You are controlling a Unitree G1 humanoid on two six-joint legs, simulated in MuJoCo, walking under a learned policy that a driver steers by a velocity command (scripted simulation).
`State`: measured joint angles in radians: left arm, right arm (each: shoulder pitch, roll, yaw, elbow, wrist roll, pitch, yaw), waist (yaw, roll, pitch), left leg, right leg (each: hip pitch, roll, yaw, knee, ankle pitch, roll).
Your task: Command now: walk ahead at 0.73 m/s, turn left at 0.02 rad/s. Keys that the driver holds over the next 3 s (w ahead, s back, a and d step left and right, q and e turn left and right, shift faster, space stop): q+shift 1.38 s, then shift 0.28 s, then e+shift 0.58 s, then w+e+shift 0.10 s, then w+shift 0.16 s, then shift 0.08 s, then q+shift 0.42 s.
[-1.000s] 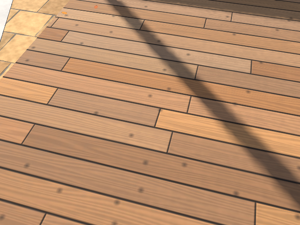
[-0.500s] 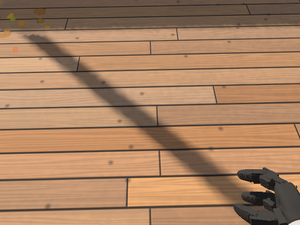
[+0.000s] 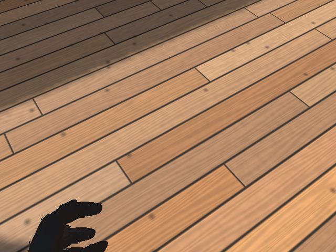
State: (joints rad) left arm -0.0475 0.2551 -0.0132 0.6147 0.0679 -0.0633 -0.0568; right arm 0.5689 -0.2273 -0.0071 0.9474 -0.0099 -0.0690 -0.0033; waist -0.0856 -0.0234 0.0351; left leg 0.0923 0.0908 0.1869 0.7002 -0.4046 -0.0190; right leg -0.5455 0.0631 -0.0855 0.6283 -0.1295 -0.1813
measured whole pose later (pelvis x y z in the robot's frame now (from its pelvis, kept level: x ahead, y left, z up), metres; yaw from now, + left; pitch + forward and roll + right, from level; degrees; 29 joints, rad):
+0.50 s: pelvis +0.29 +0.03 +0.00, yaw +19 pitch +1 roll +0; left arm 0.04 0.26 0.03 0.69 0.00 -0.04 0.01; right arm 0.24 -0.32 -0.08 0.65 -0.01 -0.03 0.03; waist -0.05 0.01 0.09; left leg -0.49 -0.14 0.03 0.59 -0.11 0.15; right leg -0.43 0.09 0.06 1.39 -0.51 0.03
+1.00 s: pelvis +0.40 -0.02 +0.03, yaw +49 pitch +1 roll -1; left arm 0.11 0.28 0.07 0.69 0.02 0.00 0.05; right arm 0.19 -0.38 -0.10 0.54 0.02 0.06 0.00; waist 0.00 0.06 0.05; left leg -0.60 -0.07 -0.13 1.20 -0.38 -0.06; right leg -0.30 0.02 0.01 0.45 -0.17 -0.01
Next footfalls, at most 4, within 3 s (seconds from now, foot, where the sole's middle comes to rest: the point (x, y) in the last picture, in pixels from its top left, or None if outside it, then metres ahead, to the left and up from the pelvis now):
0.40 left None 0.43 0.12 -0.74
0.84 right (173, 223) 0.55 -0.04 -0.74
1.30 left None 0.30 0.08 -0.74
1.74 right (149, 231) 0.53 0.05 -0.74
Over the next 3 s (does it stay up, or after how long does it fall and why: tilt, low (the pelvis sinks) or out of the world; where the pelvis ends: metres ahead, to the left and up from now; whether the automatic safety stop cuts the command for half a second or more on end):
stays up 0.65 0.14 0.01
